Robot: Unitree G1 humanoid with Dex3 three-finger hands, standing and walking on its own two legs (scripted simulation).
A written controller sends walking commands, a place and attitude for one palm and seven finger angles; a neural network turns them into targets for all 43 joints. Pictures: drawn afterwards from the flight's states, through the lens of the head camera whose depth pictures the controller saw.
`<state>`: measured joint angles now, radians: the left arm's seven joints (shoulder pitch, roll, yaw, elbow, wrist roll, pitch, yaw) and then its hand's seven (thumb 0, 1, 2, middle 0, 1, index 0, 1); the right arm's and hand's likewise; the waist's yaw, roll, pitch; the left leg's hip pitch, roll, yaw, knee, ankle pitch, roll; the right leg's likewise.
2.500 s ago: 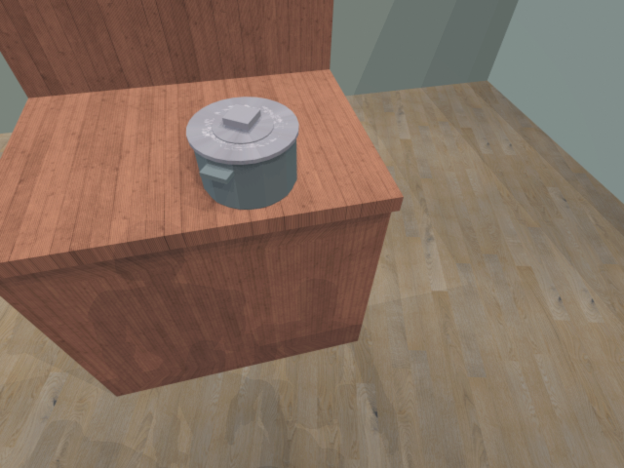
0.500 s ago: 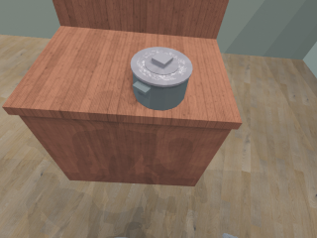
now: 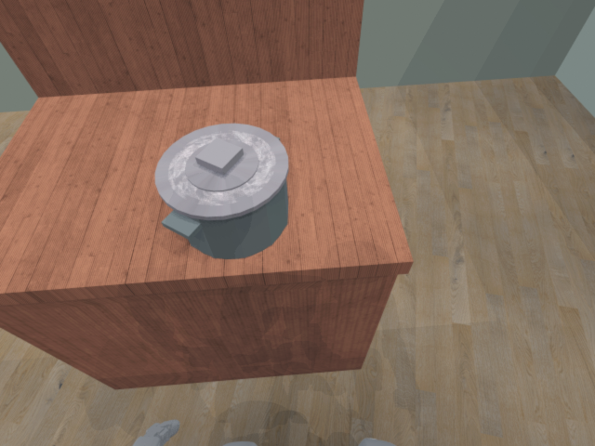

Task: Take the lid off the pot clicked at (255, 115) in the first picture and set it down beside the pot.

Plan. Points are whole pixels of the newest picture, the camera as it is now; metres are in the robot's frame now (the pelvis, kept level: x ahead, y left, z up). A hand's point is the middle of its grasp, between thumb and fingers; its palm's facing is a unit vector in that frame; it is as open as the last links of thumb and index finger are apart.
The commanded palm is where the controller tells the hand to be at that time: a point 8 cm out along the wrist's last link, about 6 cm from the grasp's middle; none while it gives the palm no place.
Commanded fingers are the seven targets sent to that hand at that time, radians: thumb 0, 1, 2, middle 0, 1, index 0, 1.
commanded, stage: come to a stop and stand still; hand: left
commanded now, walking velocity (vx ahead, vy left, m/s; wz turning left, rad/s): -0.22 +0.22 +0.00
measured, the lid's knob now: (219, 155) +0.49 +0.13 +0.11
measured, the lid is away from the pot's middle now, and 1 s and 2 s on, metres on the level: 0.00 0.00 0.00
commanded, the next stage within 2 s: look again from close up in 1.74 s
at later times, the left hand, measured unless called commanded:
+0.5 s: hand out of the picture +0.00 +0.30 -0.16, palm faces +0.08 -0.95 -0.32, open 7.4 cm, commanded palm none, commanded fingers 0.00 0.90 0.90 -0.20 -0.30 -0.20 -0.30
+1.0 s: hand out of the picture +0.01 +0.32 -0.16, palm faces -0.01 -0.98 -0.20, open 7.3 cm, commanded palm none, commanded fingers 0.00 0.90 0.90 -0.20 -0.30 -0.20 -0.30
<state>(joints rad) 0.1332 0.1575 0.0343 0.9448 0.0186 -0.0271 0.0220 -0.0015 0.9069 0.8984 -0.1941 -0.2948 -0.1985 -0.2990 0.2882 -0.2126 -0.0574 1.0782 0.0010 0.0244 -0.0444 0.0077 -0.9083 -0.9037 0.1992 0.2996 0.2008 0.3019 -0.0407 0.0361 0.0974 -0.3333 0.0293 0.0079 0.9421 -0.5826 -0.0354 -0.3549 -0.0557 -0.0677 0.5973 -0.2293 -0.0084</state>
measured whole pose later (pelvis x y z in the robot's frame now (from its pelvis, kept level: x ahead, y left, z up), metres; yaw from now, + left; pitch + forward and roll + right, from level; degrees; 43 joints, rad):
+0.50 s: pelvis -0.03 +0.09 -0.01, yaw -1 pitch -2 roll +1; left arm 0.33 0.22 0.04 0.92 0.02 0.05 0.04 0.00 0.91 0.90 -0.20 -0.30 -0.20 -0.30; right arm 0.21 -0.19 -0.02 0.85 -0.03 0.05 0.00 0.01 -0.90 -0.90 0.20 0.30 0.20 0.30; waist 0.03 0.03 -0.02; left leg -0.34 -0.06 0.11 0.62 -0.26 0.10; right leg -0.34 0.00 -0.01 0.79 -0.42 -0.02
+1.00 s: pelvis -0.03 +0.14 +0.01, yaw -2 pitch +0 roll +0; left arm 0.27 0.18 0.01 1.00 0.01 0.02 0.03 0.01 0.92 0.90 -0.20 -0.30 -0.20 -0.30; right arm 0.32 -0.16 0.00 1.02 -0.01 0.00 -0.03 0.01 -0.91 -0.90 0.20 0.30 0.20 0.30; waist -0.01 -0.01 0.01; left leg -0.22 -0.10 0.07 0.41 -0.21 0.11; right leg -0.24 -0.03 0.02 0.47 -0.25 0.00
